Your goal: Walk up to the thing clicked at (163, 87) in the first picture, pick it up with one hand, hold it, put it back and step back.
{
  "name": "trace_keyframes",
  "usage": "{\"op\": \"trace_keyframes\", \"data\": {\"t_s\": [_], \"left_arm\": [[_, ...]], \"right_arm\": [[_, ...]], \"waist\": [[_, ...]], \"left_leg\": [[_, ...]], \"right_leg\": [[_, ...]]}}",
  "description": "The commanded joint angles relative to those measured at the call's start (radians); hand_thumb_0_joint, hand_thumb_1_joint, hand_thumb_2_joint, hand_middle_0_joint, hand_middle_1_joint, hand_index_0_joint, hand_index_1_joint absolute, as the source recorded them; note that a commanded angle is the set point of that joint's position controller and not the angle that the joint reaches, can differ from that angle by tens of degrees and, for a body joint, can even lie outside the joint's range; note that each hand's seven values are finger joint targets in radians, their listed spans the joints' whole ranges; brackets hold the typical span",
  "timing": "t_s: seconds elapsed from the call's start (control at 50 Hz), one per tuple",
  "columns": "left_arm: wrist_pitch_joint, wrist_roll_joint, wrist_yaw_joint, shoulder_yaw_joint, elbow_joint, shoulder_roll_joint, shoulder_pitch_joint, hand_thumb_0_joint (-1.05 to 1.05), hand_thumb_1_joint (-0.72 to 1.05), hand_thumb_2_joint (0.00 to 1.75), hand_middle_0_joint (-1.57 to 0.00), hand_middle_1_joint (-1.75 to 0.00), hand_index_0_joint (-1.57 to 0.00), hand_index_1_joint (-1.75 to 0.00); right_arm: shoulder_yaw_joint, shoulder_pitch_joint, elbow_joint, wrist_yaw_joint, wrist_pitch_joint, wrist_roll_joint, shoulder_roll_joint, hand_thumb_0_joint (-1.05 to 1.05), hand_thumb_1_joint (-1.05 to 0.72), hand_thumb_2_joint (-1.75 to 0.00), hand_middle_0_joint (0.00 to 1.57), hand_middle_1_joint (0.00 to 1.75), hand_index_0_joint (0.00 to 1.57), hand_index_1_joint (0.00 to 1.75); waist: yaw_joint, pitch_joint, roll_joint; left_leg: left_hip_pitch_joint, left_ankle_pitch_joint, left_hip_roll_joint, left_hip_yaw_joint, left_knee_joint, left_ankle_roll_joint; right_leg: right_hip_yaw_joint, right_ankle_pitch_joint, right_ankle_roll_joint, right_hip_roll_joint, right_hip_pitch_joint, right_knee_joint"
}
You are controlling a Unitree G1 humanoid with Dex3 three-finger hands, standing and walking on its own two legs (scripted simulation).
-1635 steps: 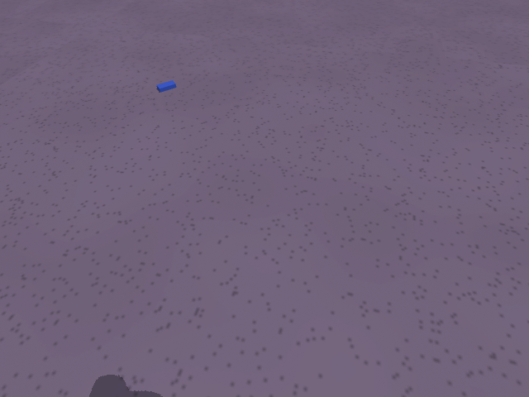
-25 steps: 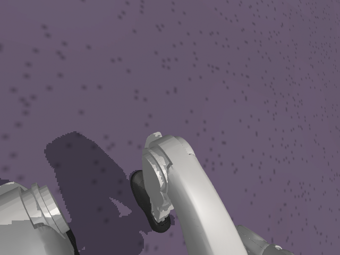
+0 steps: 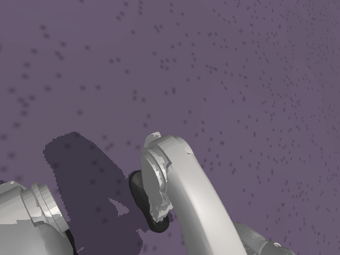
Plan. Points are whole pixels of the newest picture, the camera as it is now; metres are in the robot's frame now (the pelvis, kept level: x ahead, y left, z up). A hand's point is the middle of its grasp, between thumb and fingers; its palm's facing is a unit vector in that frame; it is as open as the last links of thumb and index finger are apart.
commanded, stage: settle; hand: left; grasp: from above
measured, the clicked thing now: out of the picture +0.42 +0.36 -0.30
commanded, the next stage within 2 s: lift in 0.74 s
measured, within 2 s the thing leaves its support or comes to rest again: leaves its support in 0.22 s
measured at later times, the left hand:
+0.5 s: hand out of the picture +0.42 +0.36 -0.21, palm faces -0.31 -0.25 -0.92, open 9.3 cm
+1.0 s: hand out of the picture +0.40 +0.35 -0.14, palm faces -0.33 -0.27 -0.91, open 9.3 cm
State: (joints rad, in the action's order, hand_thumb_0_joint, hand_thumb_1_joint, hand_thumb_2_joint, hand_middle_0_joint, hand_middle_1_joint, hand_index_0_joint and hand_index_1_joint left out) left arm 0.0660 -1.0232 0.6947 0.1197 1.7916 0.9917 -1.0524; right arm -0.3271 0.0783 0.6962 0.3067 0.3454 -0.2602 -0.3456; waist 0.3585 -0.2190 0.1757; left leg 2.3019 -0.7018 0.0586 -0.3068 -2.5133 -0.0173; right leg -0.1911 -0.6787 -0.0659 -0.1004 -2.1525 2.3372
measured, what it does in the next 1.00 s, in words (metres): stands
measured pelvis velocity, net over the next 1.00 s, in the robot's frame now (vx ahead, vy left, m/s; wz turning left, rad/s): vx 0.00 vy -0.01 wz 0.12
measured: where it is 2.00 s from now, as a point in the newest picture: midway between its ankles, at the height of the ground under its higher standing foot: (114, 235)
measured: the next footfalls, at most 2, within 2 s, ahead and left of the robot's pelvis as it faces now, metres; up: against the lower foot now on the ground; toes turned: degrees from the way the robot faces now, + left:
none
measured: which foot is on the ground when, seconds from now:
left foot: down 0.00-1.00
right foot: down 0.00-1.00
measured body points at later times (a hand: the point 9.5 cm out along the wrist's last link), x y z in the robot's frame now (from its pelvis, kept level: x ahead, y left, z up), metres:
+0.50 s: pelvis +0.01 +0.00 +0.00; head +0.24 +0.12 +0.36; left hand +0.43 +0.37 -0.15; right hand +0.09 -0.25 -0.07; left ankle +0.07 +0.13 -0.28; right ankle +0.12 -0.12 -0.28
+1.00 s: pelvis +0.00 -0.01 +0.01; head +0.22 +0.07 +0.40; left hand +0.42 +0.36 -0.09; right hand +0.09 -0.26 -0.10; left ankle +0.07 +0.13 -0.28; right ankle +0.12 -0.12 -0.28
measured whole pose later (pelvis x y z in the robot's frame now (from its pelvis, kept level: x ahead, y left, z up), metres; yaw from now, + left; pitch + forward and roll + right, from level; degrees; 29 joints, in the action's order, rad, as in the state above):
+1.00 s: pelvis +0.00 -0.01 +0.01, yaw +7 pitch +32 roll -7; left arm -0.06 -1.00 0.40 0.13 1.42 0.66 -0.92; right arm -0.08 0.17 0.77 0.22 0.16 -0.13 -0.29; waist 0.22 0.06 0.00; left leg 2.32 -0.66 0.06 -0.16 -2.40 -0.02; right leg -0.08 -0.69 -0.03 -0.06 -2.23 2.34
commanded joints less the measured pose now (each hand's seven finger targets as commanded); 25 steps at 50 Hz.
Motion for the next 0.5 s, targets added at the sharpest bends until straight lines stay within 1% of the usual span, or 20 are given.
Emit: {"op": "trace_keyframes", "data": {"t_s": [0.0,0.02,0.04,0.08,0.1,0.14,0.16,0.18,0.22,0.24,0.26,0.28,0.3,0.34,0.38,0.4,0.42,0.44,0.46,0.48], "left_arm": [[-0.004,0.000,0.000,-0.004,-0.054,0.138,-0.160,0.00,0.77,0.45,-1.17,-0.44,-1.18,-0.43],[-0.004,0.002,-0.005,-0.006,-0.078,0.149,-0.182,0.00,0.77,0.48,-1.18,-0.44,-1.19,-0.43],[-0.008,0.005,-0.007,0.005,-0.091,0.148,-0.174,0.00,0.78,0.48,-1.18,-0.45,-1.19,-0.45],[-0.011,0.001,-0.017,-0.005,-0.131,0.134,-0.190,0.00,0.79,0.51,-1.19,-0.45,-1.19,-0.44],[-0.011,0.001,-0.013,0.007,-0.157,0.155,-0.200,0.00,0.79,0.51,-1.19,-0.44,-1.20,-0.44],[-0.014,-0.009,-0.009,0.008,-0.223,0.146,-0.244,0.00,0.79,0.48,-1.20,-0.41,-1.20,-0.41],[-0.018,-0.014,0.004,0.051,-0.251,0.181,-0.230,0.00,0.79,0.47,-1.19,-0.40,-1.20,-0.40],[-0.024,-0.022,0.012,0.073,-0.270,0.197,-0.219,0.00,0.78,0.47,-1.20,-0.39,-1.20,-0.40],[-0.044,-0.035,0.016,0.075,-0.273,0.160,-0.213,0.00,0.77,0.45,-1.18,-0.38,-1.18,-0.38],[-0.055,-0.036,0.009,0.047,-0.268,0.113,-0.231,0.00,0.76,0.40,-1.16,-0.36,-1.17,-0.35],[-0.064,-0.022,0.008,0.059,-0.272,0.107,-0.219,0.00,0.73,0.40,-1.14,-0.35,-1.14,-0.35],[-0.068,-0.023,0.004,0.064,-0.303,0.117,-0.241,0.00,0.71,0.42,-1.14,-0.35,-1.14,-0.36],[-0.074,-0.021,-0.005,0.067,-0.319,0.104,-0.219,0.00,0.71,0.41,-1.14,-0.35,-1.13,-0.35],[-0.087,-0.016,-0.028,0.051,-0.362,0.070,-0.199,0.00,0.72,0.43,-1.14,-0.37,-1.14,-0.37],[-0.097,-0.011,-0.058,0.041,-0.385,0.031,-0.179,0.00,0.73,0.41,-1.14,-0.37,-1.14,-0.37],[-0.103,-0.005,-0.075,0.034,-0.383,0.016,-0.182,0.00,0.73,0.40,-1.14,-0.36,-1.14,-0.36],[-0.109,-0.001,-0.092,0.022,-0.338,-0.009,-0.160,0.00,0.72,0.42,-1.14,-0.36,-1.14,-0.36],[-0.117,-0.006,-0.108,0.018,-0.320,-0.022,-0.154,0.00,0.73,0.41,-1.15,-0.36,-1.15,-0.36],[-0.119,0.001,-0.118,0.035,-0.325,0.003,-0.153,0.00,0.73,0.43,-1.15,-0.36,-1.14,-0.37],[-0.115,0.007,-0.134,0.001,-0.387,-0.038,-0.205,0.00,0.73,0.44,-1.16,-0.37,-1.16,-0.37]], "right_arm": [[0.094,0.197,0.023,-0.004,-0.004,0.012,-0.332,0.00,-0.91,-0.90,0.20,0.30,0.20,0.30],[0.094,0.197,0.027,-0.006,-0.005,0.015,-0.325,0.00,-0.91,-0.90,0.20,0.30,0.20,0.30],[0.098,0.200,0.030,-0.006,-0.007,0.015,-0.328,0.00,-0.91,-0.90,0.20,0.30,0.20,0.30],[0.105,0.203,0.027,-0.005,-0.009,0.020,-0.318,0.00,-0.91,-0.90,0.20,0.30,0.20,0.30],[0.112,0.201,0.034,-0.006,-0.012,0.023,-0.323,0.00,-0.91,-0.90,0.20,0.30,0.20,0.30],[0.121,0.206,0.042,0.000,-0.013,0.029,-0.313,0.00,-0.91,-0.90,0.20,0.30,0.20,0.30],[0.133,0.213,0.046,-0.003,-0.019,0.030,-0.330,0.00,-0.90,-0.90,0.20,0.30,0.20,0.30],[0.138,0.214,0.052,-0.002,-0.029,0.032,-0.320,0.00,-0.91,-0.90,0.20,0.30,0.20,0.30],[0.159,0.209,0.060,0.003,-0.039,0.041,-0.311,0.00,-0.90,-0.90,0.20,0.30,0.20,0.30],[0.168,0.218,0.063,0.010,-0.042,0.042,-0.302,0.00,-0.90,-0.90,0.20,0.30,0.20,0.30],[0.177,0.213,0.057,0.009,-0.047,0.046,-0.307,0.00,-0.90,-0.90,0.20,0.30,0.20,0.30],[0.187,0.213,0.053,0.008,-0.047,0.056,-0.303,0.00,-0.90,-0.90,0.20,0.30,0.20,0.30],[0.198,0.213,0.052,0.010,-0.049,0.059,-0.295,0.00,-0.90,-0.90,0.20,0.30,0.20,0.30],[0.217,0.205,0.046,0.013,-0.054,0.070,-0.282,0.00,-0.90,-0.90,0.20,0.30,0.20,0.30],[0.238,0.220,0.055,0.017,-0.059,0.084,-0.277,0.00,-0.90,-0.90,0.20,0.30,0.20,0.30],[0.247,0.224,0.060,0.017,-0.061,0.091,-0.275,0.00,-0.90,-0.90,0.20,0.30,0.20,0.30],[0.256,0.235,0.067,0.018,-0.064,0.096,-0.274,0.00,-0.90,-0.90,0.20,0.30,0.20,0.30],[0.266,0.275,0.094,0.019,-0.069,0.095,-0.275,0.00,-0.90,-0.90,0.20,0.30,0.20,0.30],[0.270,0.281,0.087,0.016,-0.074,0.099,-0.280,0.00,-0.90,-0.90,0.20,0.30,0.20,0.30],[0.268,0.268,0.063,0.015,-0.075,0.103,-0.266,0.00,-0.90,-0.90,0.20,0.30,0.20,0.30]], "waist": [[0.053,0.617,-0.516],[0.051,0.612,-0.533],[0.038,0.657,-0.541],[0.037,0.691,-0.565],[0.025,0.700,-0.589],[0.020,0.735,-0.628],[-0.003,0.787,-0.667],[-0.020,0.796,-0.693],[-0.022,0.792,-0.699],[-0.001,0.766,-0.692],[-0.011,0.770,-0.671],[-0.021,0.771,-0.661],[-0.035,0.792,-0.662],[-0.056,0.834,-0.672],[-0.066,0.858,-0.659],[-0.065,0.855,-0.638],[-0.060,0.817,-0.609],[-0.053,0.802,-0.586],[-0.063,0.821,-0.565],[-0.057,0.835,-0.548]], "left_leg": [[-0.458,0.172,0.032,0.111,0.266,0.008],[-0.452,0.163,0.030,0.118,0.267,0.009],[-0.476,0.189,0.031,0.115,0.268,0.007],[-0.504,0.211,0.031,0.111,0.268,0.005],[-0.512,0.207,0.034,0.111,0.277,0.002],[-0.549,0.230,0.035,0.106,0.282,-0.006],[-0.585,0.259,0.036,0.107,0.295,-0.012],[-0.579,0.268,0.034,0.119,0.294,-0.012],[-0.571,0.260,0.033,0.127,0.296,-0.014],[-0.544,0.266,0.031,0.139,0.277,-0.008],[-0.530,0.258,0.028,0.149,0.287,-0.005],[-0.506,0.229,0.026,0.150,0.285,0.001],[-0.517,0.227,0.024,0.155,0.293,0.001],[-0.532,0.232,0.020,0.160,0.305,0.001],[-0.536,0.251,0.016,0.160,0.306,0.002],[-0.524,0.245,0.014,0.161,0.303,0.005],[-0.497,0.208,0.012,0.160,0.316,0.008],[-0.481,0.200,0.010,0.166,0.309,0.014],[-0.469,0.188,0.009,0.170,0.310,0.018],[-0.462,0.178,0.004,0.173,0.312,0.022]], "right_leg": [[-0.109,0.246,0.075,-0.033,0.338,-0.220],[-0.102,0.236,0.077,-0.032,0.339,-0.222],[-0.104,0.258,0.077,-0.033,0.356,-0.218],[-0.106,0.274,0.079,-0.028,0.347,-0.206],[-0.105,0.270,0.082,-0.029,0.343,-0.205],[-0.108,0.285,0.086,-0.024,0.314,-0.185],[-0.109,0.306,0.090,-0.027,0.324,-0.180],[-0.101,0.315,0.094,-0.029,0.328,-0.177],[-0.097,0.305,0.097,-0.026,0.277,-0.170],[-0.091,0.316,0.094,-0.027,0.264,-0.172],[-0.083,0.312,0.095,-0.033,0.277,-0.185],[-0.079,0.287,0.095,-0.028,0.256,-0.190],[-0.073,0.279,0.096,-0.025,0.258,-0.194],[-0.063,0.275,0.101,-0.022,0.257,-0.189],[-0.065,0.287,0.100,-0.019,0.233,-0.179],[-0.062,0.282,0.099,-0.015,0.214,-0.178],[-0.059,0.246,0.101,-0.014,0.191,-0.183],[-0.051,0.239,0.097,-0.012,0.190,-0.196],[-0.042,0.225,0.097,-0.015,0.204,-0.206],[-0.033,0.216,0.098,-0.014,0.211,-0.214]]}}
